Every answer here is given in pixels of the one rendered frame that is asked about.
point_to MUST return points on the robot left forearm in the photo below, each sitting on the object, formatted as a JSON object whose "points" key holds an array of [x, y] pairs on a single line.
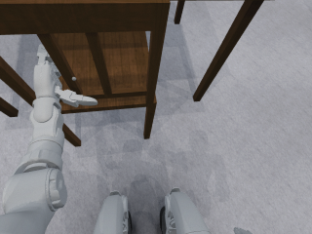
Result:
{"points": [[47, 141]]}

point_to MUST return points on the robot left thigh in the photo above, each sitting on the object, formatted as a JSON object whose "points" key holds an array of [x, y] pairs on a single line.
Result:
{"points": [[113, 212]]}

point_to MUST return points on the chair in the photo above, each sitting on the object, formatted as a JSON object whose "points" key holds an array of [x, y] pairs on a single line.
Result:
{"points": [[100, 42]]}

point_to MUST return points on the robot right shin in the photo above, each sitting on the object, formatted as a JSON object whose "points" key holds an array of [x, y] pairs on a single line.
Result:
{"points": [[170, 223]]}

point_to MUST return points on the left robot upper arm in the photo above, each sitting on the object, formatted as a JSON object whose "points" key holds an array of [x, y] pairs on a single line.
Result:
{"points": [[31, 200]]}

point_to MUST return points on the robot left hand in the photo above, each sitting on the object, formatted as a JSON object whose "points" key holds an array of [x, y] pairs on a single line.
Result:
{"points": [[46, 77]]}

